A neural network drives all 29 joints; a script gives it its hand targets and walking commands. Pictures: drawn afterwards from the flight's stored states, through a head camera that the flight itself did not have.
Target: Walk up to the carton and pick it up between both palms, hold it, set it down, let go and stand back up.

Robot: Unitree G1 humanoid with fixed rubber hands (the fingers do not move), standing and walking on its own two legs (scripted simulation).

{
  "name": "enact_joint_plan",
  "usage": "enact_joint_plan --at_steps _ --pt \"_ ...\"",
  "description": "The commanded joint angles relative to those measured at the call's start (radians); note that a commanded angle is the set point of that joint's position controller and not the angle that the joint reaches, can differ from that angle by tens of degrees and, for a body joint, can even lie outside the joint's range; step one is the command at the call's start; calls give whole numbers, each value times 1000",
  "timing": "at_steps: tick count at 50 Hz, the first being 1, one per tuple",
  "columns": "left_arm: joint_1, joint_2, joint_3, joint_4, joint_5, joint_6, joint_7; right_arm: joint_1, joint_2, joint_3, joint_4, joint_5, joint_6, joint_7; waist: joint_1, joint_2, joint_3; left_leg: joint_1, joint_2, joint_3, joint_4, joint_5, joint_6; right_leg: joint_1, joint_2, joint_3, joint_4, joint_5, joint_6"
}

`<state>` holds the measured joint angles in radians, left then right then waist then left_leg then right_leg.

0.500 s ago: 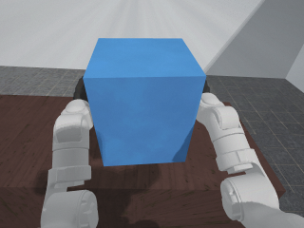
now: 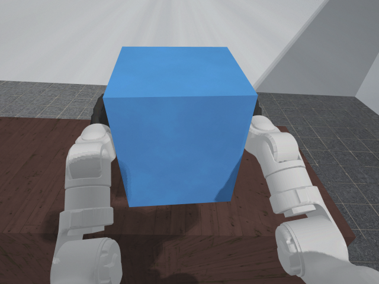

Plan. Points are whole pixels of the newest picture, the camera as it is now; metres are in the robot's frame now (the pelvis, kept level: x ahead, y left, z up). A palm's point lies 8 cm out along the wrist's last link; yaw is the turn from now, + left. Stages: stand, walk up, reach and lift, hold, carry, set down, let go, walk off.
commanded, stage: hold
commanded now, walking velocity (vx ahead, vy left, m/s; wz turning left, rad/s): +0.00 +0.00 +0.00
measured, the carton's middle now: (178, 126) +0.36 +0.01 +0.22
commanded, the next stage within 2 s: none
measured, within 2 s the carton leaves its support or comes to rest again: neither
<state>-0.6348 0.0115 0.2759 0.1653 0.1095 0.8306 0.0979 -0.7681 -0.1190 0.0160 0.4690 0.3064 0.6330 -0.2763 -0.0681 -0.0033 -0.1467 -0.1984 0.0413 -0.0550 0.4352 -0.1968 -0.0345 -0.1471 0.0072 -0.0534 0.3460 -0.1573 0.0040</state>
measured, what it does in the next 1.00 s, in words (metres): stands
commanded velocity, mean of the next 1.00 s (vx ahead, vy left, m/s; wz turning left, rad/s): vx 0.00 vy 0.00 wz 0.00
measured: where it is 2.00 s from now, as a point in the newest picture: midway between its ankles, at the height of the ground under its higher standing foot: outside the picture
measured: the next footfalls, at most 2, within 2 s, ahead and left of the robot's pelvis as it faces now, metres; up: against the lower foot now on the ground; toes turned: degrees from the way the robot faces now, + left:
none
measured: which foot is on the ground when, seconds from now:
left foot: down 0.00-1.00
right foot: down 0.00-1.00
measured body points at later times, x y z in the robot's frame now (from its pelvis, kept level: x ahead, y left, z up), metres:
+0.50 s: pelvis +0.00 +0.00 +0.00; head -0.07 +0.02 +0.44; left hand +0.37 +0.16 +0.21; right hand +0.37 -0.14 +0.23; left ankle +0.03 +0.14 -0.74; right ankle +0.02 -0.12 -0.74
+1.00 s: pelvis +0.00 +0.00 +0.00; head -0.07 +0.02 +0.44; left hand +0.37 +0.16 +0.21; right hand +0.37 -0.15 +0.23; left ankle +0.03 +0.14 -0.74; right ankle +0.02 -0.12 -0.74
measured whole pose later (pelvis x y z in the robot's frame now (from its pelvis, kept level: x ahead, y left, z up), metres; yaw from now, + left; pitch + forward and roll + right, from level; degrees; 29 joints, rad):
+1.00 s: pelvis +0.00 +0.00 +0.00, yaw +0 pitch -2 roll -1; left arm -0.64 0.01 0.28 0.19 0.12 0.82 0.10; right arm -0.78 -0.12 0.01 0.49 0.30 0.63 -0.27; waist -0.06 0.00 -0.15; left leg -0.20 0.04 -0.06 0.44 -0.20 -0.04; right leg -0.15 0.01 -0.05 0.35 -0.16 0.00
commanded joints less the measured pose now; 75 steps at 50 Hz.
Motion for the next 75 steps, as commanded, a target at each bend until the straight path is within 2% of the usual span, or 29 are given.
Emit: enact_joint_plan --at_steps 1,5,7,8,9,14,16,18,21,24,28,31,32,33,34,36,38,43,45,46,48,51,52,56,59,64,68,70,75 --pt "-1041 -589 -552 -229 -184 -111 -164 -991 731 345 -436 174 -81 150 -5 54 -502 165 -99 10 -61 255 -9 155 69 33 -39 233 47" --pt "-1061 -599 -564 -246 -191 -117 -164 -1009 755 359 -450 176 -88 153 8 60 -516 158 -98 15 -54 255 -7 158 70 34 -31 228 46" --pt "-1076 -614 -587 -273 -211 -119 -159 -1012 750 350 -469 178 -89 152 -12 63 -551 176 -97 9 -47 286 -17 162 78 33 -31 252 43" --pt "-1090 -589 -564 -235 -198 -118 -161 -991 746 343 -407 170 -78 154 -13 63 -493 157 -100 12 -59 229 -12 142 70 35 -42 202 45" --pt "-1096 -599 -566 -249 -197 -123 -158 -1012 760 356 -430 179 -86 158 -2 64 -522 165 -95 7 -57 253 -14 149 75 35 -32 223 44" --pt "-1077 -597 -581 -274 -198 -119 -157 -967 744 354 -405 180 -84 155 -13 87 -532 188 -97 9 -45 284 -24 157 76 33 -33 245 42" --pt "-1059 -602 -583 -295 -203 -119 -156 -982 748 373 -465 197 -91 155 -4 70 -573 191 -99 12 -34 334 -25 183 80 32 -20 301 44" --pt "-1060 -605 -598 -298 -204 -120 -158 -957 738 368 -453 191 -84 148 -23 83 -532 183 -101 7 -38 321 -28 178 78 32 -25 296 42" --pt "-1061 -591 -556 -257 -176 -112 -168 -966 747 350 -401 176 -82 155 -6 61 -461 157 -92 12 -66 252 -13 154 74 30 -35 222 43" --pt "-1078 -614 -582 -262 -198 -117 -162 -1023 744 355 -461 182 -95 156 -9 77 -533 190 -93 8 -44 287 -24 147 80 25 -35 232 40" --pt "-1071 -603 -579 -272 -192 -118 -161 -976 750 357 -425 181 -86 154 -14 77 -505 175 -95 8 -49 278 -22 157 76 31 -30 258 40" --pt "-1083 -595 -575 -286 -197 -120 -160 -999 755 364 -446 182 -94 156 3 68 -523 173 -95 13 -48 283 -17 157 75 31 -28 250 44" --pt "-1096 -614 -590 -289 -206 -122 -159 -1011 752 357 -472 180 -92 156 -13 70 -537 175 -96 5 -47 291 -20 160 75 29 -31 254 43" --pt "-1087 -615 -593 -289 -203 -120 -158 -986 745 360 -445 182 -90 157 -14 88 -529 185 -96 9 -48 286 -25 152 75 27 -34 240 40" --pt "-1058 -599 -562 -235 -181 -111 -162 -988 743 348 -421 169 -85 157 -1 77 -482 174 -95 13 -61 248 -17 135 71 29 -46 202 41" --pt "-1060 -592 -551 -223 -177 -113 -163 -986 743 340 -396 159 -81 156 -5 47 -468 162 -92 12 -67 233 -4 133 71 30 -43 192 45" --pt "-1087 -593 -554 -212 -183 -114 -167 -1006 746 332 -383 159 -83 157 -5 66 -469 150 -92 14 -67 203 -10 125 69 30 -43 169 42" --pt "-1077 -611 -585 -259 -209 -125 -157 -1023 755 359 -462 180 -96 152 -5 79 -561 190 -101 10 -42 280 -17 154 75 31 -33 244 46" --pt "-1084 -599 -561 -240 -198 -122 -157 -996 746 342 -415 173 -89 155 -2 76 -525 176 -100 11 -50 257 -16 147 72 30 -38 214 41" --pt "-1078 -607 -572 -260 -203 -123 -155 -981 756 341 -402 171 -88 156 -8 71 -528 166 -96 10 -48 283 -18 162 72 32 -28 261 42" --pt "-1057 -595 -555 -218 -189 -116 -163 -996 744 342 -405 167 -88 151 -6 54 -495 160 -100 13 -52 251 -7 157 68 35 -38 230 47" --pt "-1075 -605 -573 -251 -194 -121 -161 -999 750 359 -428 186 -90 154 -6 78 -534 174 -100 14 -48 269 -18 162 73 32 -31 245 47" --pt "-1083 -612 -585 -277 -212 -127 -156 -1009 757 368 -463 192 -95 156 -5 62 -561 179 -99 10 -40 288 -16 159 76 33 -28 258 46" --pt "-1081 -591 -567 -250 -189 -119 -160 -976 739 340 -401 170 -84 152 -13 69 -486 163 -97 10 -58 237 -15 137 71 31 -39 212 45" --pt "-1102 -596 -560 -249 -199 -123 -157 -1022 766 348 -418 174 -89 158 5 65 -514 157 -95 11 -62 223 -7 127 67 33 -33 196 46" --pt "-1093 -613 -574 -245 -203 -123 -156 -1006 753 338 -421 169 -88 155 -11 75 -524 180 -95 9 -57 237 -14 126 73 28 -37 198 46" --pt "-1079 -590 -552 -237 -192 -120 -158 -1012 766 359 -430 180 -87 155 10 51 -532 161 -97 16 -52 247 -3 163 69 38 -30 231 49" --pt "-1066 -600 -562 -247 -202 -120 -161 -984 755 345 -422 175 -83 153 -15 59 -532 171 -101 12 -53 264 -8 153 71 31 -31 247 52" --pt "-1072 -600 -563 -250 -199 -119 -158 -997 757 352 -442 180 -86 154 -5 65 -527 168 -98 13 -50 261 -7 150 73 37 -31 235 45"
